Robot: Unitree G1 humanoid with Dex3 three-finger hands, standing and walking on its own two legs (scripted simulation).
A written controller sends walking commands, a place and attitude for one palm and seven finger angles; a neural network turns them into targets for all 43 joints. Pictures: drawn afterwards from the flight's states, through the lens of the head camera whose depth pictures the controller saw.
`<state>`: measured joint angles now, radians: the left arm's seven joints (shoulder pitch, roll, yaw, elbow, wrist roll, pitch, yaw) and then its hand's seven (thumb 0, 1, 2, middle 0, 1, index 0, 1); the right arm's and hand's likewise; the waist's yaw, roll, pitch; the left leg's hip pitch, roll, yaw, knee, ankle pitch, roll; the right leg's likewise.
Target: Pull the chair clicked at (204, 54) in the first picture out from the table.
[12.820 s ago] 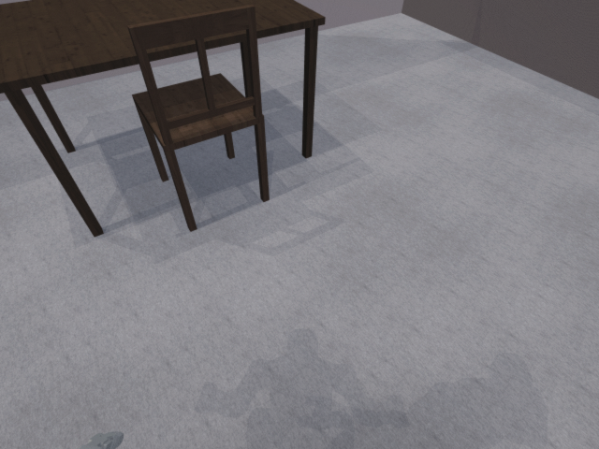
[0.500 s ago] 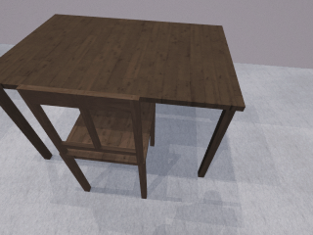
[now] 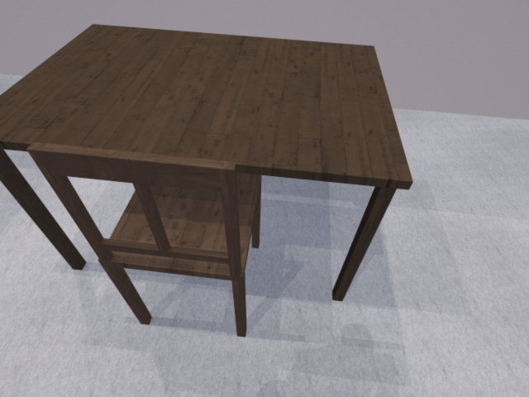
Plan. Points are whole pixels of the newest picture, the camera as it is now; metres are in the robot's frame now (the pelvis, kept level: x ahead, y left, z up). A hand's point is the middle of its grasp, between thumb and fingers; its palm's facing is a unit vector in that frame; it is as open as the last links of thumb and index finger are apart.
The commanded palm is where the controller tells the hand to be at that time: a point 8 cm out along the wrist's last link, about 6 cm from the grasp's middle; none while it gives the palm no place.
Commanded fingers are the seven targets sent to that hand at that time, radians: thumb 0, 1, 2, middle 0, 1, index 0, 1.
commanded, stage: look again from close up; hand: left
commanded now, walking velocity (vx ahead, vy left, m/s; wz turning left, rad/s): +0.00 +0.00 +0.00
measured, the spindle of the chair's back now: (153, 218) +0.49 +0.29 -0.10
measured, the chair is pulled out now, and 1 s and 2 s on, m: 0.00 0.00 0.00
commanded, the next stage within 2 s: shuffle to correct the standing spot in 0.82 s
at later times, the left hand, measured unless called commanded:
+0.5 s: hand out of the picture -0.01 +0.19 -0.17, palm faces +0.01 -0.98 -0.22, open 7.4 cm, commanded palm none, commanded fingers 0.00 0.90 0.90 -0.20 -0.30 -0.20 -0.30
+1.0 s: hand out of the picture +0.01 +0.21 -0.17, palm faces +0.02 -0.97 -0.24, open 7.4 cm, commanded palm none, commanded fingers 0.00 0.90 0.90 -0.20 -0.30 -0.20 -0.30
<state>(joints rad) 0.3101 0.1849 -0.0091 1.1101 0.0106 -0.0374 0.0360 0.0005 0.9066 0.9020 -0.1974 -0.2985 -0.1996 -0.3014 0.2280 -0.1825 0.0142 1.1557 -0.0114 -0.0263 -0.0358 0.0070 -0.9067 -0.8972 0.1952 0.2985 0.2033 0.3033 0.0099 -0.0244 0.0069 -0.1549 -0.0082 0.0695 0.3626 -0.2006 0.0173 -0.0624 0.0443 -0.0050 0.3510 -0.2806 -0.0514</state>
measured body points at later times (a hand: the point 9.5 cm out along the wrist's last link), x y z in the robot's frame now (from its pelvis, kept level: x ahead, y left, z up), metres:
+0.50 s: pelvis +0.00 +0.00 +0.00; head +0.00 +0.01 +0.45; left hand -0.01 +0.24 -0.16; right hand +0.02 -0.24 -0.15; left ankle +0.00 +0.11 -0.74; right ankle -0.06 -0.08 -0.74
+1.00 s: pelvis +0.00 +0.01 +0.00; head +0.00 +0.01 +0.45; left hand +0.01 +0.26 -0.15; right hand +0.04 -0.24 -0.15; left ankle +0.00 +0.11 -0.74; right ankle -0.06 -0.08 -0.74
